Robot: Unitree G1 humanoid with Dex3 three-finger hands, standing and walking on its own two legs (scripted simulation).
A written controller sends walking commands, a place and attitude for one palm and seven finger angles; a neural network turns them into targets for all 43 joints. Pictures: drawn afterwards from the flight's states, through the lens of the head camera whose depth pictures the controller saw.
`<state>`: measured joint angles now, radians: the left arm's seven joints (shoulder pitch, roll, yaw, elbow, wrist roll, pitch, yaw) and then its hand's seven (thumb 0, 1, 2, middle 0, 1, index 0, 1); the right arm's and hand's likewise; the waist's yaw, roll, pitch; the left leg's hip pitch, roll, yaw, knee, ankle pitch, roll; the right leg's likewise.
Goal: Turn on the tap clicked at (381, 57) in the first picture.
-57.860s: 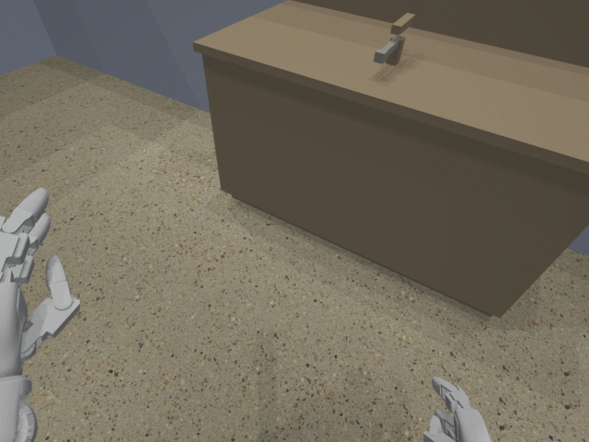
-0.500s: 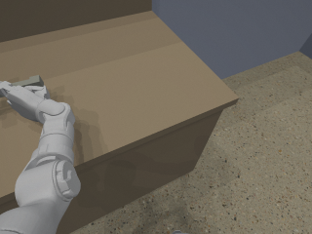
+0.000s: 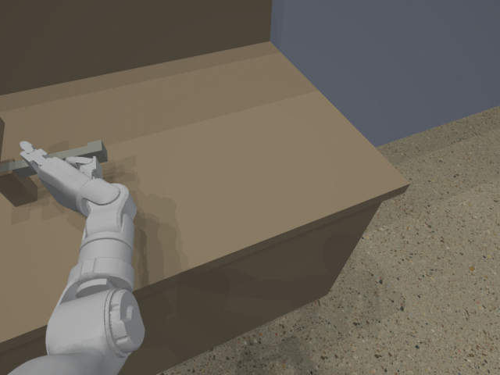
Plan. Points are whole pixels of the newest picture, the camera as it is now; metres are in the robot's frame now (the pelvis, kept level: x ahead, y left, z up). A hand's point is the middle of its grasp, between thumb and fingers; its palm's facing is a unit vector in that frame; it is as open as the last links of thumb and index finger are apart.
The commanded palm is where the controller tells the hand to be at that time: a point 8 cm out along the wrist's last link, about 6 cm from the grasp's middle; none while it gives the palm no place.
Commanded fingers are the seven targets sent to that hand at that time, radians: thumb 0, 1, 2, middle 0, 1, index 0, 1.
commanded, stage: lift the hand up off the lever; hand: left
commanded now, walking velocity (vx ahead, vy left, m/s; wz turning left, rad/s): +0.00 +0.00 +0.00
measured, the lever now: (97, 152) +0.48 +0.27 +0.09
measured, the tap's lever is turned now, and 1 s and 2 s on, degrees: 86 82 82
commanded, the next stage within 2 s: draw the hand back beside the body in 1.48 s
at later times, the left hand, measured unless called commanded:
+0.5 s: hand (83, 157) +0.41 +0.25 +0.15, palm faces +0.85 -0.52 -0.07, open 7.8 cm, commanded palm +0.36 +0.26 +0.14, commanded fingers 0.00 0.90 0.90 -0.15 -0.15 -0.15 -0.15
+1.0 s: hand (89, 147) +0.42 +0.24 +0.16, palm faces +0.86 -0.50 -0.08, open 7.8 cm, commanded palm +0.36 +0.26 +0.16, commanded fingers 0.00 0.90 0.90 -0.15 -0.15 -0.15 -0.15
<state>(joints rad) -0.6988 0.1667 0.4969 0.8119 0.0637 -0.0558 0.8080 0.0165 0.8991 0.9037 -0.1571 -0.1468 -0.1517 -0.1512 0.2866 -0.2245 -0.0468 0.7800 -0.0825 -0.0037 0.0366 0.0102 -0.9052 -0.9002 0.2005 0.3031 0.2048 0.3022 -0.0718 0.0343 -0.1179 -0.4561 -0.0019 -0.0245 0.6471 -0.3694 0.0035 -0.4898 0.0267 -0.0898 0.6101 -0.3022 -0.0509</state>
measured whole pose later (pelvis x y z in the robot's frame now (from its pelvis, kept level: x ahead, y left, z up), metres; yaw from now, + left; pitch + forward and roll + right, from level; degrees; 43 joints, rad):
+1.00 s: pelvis -0.01 -0.02 +0.01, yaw +0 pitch +7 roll +0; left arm -0.73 0.18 0.47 0.72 0.05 0.13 0.81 0.02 0.90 0.90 -0.15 -0.15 -0.15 -0.15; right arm 0.24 -0.24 -0.04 0.82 -0.05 -0.02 -0.02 0.01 -0.91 -0.90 0.20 0.30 0.20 0.30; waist -0.04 0.05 -0.10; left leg -0.34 0.01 -0.03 0.53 -0.30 -0.02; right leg -0.39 0.04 -0.10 0.53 -0.25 -0.08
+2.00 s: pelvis -0.02 +0.00 +0.02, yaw -2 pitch -5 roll +0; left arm -0.03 0.31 0.24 0.08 -0.09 0.02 0.15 0.02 0.89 0.90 -0.17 -0.19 -0.17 -0.19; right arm 0.22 -0.25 0.00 0.67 0.03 -0.03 -0.06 0.01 -0.90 -0.90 0.20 0.30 0.20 0.30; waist 0.03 0.06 0.03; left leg -0.04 0.00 0.03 0.38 -0.26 0.00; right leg -0.10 0.04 -0.04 0.39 -0.20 -0.05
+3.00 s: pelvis -0.02 +0.01 +0.02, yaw -1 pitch -6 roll -1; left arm 0.40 0.30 0.26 -0.35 -0.08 -0.12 0.11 0.01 0.89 0.90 -0.21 -0.30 -0.21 -0.30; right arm 0.15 -0.22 0.01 0.64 0.00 -0.09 -0.05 0.02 -0.90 -0.90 0.20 0.30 0.21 0.30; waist 0.07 0.07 0.06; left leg -0.02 -0.01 0.00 0.38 -0.25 0.02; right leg -0.06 0.03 -0.06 0.35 -0.18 -0.04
